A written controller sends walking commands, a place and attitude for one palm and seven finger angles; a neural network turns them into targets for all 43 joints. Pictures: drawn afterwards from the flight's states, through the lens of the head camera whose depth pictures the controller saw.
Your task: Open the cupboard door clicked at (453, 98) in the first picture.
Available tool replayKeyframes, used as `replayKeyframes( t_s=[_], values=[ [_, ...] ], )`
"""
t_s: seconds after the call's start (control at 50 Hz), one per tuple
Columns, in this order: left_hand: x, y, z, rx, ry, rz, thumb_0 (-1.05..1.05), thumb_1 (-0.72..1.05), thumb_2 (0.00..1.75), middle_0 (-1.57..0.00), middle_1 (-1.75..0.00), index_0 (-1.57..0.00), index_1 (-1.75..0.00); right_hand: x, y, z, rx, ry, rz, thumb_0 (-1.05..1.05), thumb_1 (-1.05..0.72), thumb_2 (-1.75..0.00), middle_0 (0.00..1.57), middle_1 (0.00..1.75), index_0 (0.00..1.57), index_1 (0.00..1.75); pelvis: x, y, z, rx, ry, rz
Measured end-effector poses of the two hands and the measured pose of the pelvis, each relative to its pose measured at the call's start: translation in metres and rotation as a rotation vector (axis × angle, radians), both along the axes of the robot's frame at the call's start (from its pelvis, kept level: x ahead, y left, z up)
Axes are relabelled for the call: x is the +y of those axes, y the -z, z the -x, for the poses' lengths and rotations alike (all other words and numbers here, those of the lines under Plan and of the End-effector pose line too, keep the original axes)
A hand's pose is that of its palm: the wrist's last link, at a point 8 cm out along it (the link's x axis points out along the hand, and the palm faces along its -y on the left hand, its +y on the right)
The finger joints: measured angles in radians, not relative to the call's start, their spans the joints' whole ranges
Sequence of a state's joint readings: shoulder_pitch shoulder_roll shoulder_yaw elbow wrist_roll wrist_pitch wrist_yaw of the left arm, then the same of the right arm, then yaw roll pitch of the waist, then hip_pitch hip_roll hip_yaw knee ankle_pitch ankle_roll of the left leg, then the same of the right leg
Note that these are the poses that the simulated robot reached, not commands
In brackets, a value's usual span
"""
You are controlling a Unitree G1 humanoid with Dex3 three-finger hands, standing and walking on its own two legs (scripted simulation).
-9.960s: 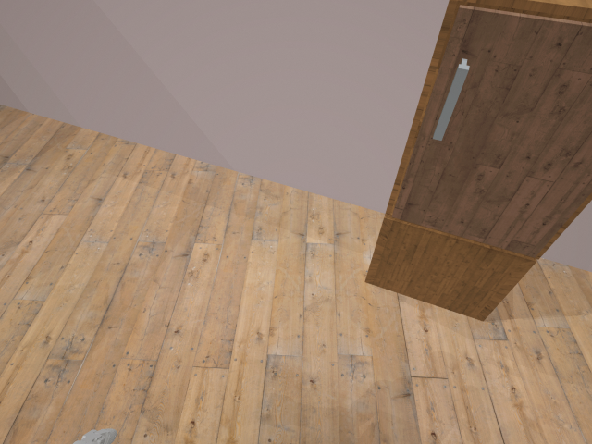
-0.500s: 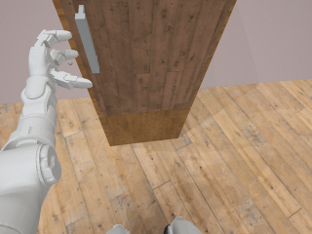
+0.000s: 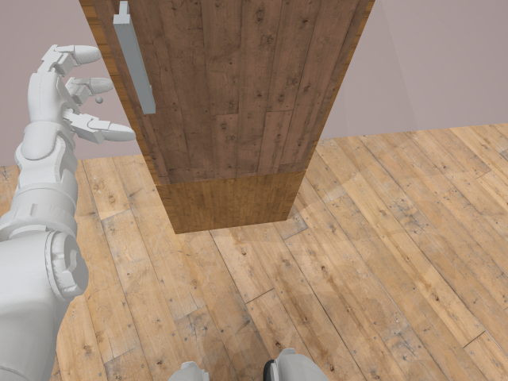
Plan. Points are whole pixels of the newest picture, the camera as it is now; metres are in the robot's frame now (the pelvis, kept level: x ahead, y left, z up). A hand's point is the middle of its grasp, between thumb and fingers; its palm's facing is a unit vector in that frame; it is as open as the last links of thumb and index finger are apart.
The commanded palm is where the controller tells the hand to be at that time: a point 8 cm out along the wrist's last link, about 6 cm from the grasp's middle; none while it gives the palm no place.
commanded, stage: slide the fingers in behind the handle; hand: left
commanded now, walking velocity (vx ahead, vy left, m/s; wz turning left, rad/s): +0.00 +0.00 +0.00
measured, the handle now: (138, 62) +0.59 +0.14 +0.11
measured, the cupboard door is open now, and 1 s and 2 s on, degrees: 0 0 1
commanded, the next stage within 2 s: close the thumb around the handle in 1.48 s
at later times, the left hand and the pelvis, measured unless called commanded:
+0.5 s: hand (126, 96) +0.52 +0.16 +0.11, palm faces +0.07 -1.00 -0.01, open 14.0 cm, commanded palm +0.50 +0.19 +0.11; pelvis +0.00 +0.00 +0.00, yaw -1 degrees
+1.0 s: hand (156, 94) +0.53 +0.11 +0.10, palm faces +0.06 -1.00 -0.01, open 14.2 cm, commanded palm +0.50 +0.15 +0.11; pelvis +0.00 +0.00 +0.00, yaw +1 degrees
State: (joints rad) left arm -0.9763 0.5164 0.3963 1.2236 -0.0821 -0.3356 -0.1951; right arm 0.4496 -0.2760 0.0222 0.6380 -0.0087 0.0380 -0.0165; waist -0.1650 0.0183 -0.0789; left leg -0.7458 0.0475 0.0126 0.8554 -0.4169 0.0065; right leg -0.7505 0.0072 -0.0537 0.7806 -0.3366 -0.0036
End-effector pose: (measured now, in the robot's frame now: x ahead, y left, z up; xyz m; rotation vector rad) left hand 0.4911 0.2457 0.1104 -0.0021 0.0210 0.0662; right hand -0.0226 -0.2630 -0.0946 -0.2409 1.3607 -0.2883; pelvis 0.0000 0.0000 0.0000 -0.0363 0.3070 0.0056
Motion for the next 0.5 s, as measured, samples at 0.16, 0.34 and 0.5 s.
replayKeyframes(
  t_s=[0.16,0.34,0.5],
  values=[
    [-0.022,0.002,-0.006,-0.009,0.018,0.006,-0.02,-0.50,0.30,-0.30,-1.20,-0.30,-1.20,0.004,0.002,0.001,-0.009,-0.001,-0.006,0.00,-0.91,-0.90,0.20,0.30,0.20,0.30,0.004,0.002,0.001,0.007,0.002,0.000],
    [-0.033,0.004,-0.010,-0.005,-0.004,-0.001,-0.02,-0.50,0.30,-0.30,-1.20,-0.30,-1.20,0.016,0.008,-0.004,-0.037,0.009,-0.044,0.00,-0.91,-0.90,0.20,0.30,0.20,0.30,0.005,0.003,0.001,0.007,0.015,-0.004],
    [-0.037,0.001,-0.007,-0.016,0.001,-0.012,-0.02,-0.50,0.30,-0.30,-1.20,-0.30,-1.20,0.018,0.011,-0.005,-0.029,0.002,-0.065,0.00,-0.91,-0.89,0.20,0.30,0.20,0.30,0.005,0.002,-0.001,0.005,0.010,-0.005]
  ],
)
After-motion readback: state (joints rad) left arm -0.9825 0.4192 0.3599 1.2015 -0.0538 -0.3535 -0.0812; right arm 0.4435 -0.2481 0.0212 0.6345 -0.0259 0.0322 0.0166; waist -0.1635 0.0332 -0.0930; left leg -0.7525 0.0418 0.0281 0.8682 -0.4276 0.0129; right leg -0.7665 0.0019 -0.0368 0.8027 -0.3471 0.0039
